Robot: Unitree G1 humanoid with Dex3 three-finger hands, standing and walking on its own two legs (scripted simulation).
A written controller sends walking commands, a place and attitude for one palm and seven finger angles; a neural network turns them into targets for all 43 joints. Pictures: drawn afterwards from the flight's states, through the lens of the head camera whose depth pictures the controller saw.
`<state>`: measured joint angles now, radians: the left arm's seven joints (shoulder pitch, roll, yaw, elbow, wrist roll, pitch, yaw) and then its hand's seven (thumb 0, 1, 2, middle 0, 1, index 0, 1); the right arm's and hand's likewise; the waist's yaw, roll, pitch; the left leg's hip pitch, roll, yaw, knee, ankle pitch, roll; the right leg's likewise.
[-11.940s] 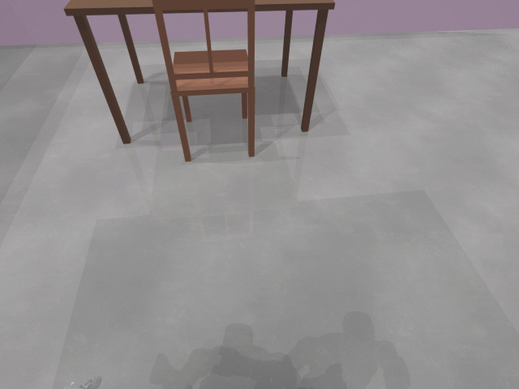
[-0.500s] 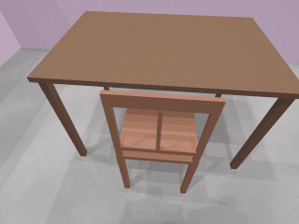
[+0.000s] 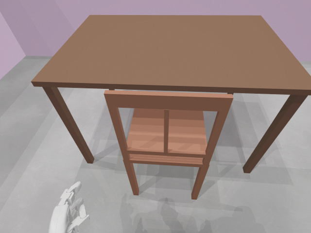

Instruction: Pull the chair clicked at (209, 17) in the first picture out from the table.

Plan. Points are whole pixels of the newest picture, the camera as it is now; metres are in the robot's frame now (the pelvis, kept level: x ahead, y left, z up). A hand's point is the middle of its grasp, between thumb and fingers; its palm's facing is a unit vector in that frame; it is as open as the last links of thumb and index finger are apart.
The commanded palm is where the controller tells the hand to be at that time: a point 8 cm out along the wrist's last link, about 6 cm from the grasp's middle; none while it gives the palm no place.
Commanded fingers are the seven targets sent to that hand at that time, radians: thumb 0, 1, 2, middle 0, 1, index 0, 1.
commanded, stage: raise the hand toward the chair's back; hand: left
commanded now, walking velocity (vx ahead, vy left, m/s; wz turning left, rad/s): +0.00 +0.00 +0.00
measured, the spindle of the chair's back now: (166, 132) +0.49 -0.02 -0.09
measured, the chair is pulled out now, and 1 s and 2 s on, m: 0.00 0.00 0.00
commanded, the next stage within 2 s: aim the fingers beside a spindle in 1.92 s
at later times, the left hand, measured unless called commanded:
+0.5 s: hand (94, 214) +0.19 +0.17 -0.04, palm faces -0.07 -0.99 -0.07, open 11.5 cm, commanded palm +0.16 +0.23 -0.04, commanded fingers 0.00 0.08 0.55 -0.12 -0.17 -0.12 -0.17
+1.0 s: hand (85, 202) +0.21 +0.20 -0.03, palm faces -0.04 -1.00 -0.07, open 15.6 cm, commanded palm +0.19 +0.26 -0.03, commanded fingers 0.00 -0.50 0.30 -0.06 -0.08 -0.06 -0.08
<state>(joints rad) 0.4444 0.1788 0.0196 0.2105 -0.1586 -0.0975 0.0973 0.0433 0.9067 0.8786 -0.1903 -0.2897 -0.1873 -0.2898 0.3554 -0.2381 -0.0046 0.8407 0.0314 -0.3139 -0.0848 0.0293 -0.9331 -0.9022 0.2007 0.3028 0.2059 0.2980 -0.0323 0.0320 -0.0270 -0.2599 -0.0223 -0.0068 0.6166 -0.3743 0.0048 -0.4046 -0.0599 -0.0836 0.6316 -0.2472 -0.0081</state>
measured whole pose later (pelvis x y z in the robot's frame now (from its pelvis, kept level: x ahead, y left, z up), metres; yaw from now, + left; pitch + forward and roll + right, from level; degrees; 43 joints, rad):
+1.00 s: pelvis -0.01 +0.01 -0.07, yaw +0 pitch +16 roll -2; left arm 0.42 0.24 0.16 -0.06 -0.24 -0.41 -0.26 0.00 -0.27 0.40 -0.08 -0.12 -0.08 -0.12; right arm 0.22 -0.25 -0.03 0.49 0.03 -0.22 -0.05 0.02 -0.91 -0.90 0.20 0.30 0.20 0.30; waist -0.02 0.00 -0.14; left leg -0.84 -0.01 -0.03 1.18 -0.62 0.01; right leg -0.95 -0.06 -0.10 1.09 -0.42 0.00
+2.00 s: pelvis +0.00 +0.01 -0.06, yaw +0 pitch +16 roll -2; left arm 0.28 0.27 0.24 0.09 -0.28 -0.39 -0.34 -0.01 -0.50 0.30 -0.06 -0.08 -0.06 -0.08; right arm 0.24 -0.25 0.01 0.52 0.03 -0.23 -0.05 0.02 -0.91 -0.90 0.20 0.30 0.21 0.30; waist -0.03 0.02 -0.13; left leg -0.79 -0.01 -0.04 1.10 -0.59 0.01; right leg -0.90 -0.06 -0.10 1.03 -0.41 -0.01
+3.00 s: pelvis +0.00 +0.01 -0.08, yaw +0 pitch +21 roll -1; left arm -0.05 0.23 0.18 0.34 -0.20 -0.43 -0.25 -0.01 -0.50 0.30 -0.06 -0.08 -0.06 -0.08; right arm 0.24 -0.25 0.00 0.55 0.01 -0.15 -0.02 0.01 -0.91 -0.90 0.20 0.30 0.21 0.30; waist -0.05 0.02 -0.15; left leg -0.94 -0.01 -0.02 1.19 -0.62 0.01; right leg -1.06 -0.06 -0.08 1.12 -0.43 0.00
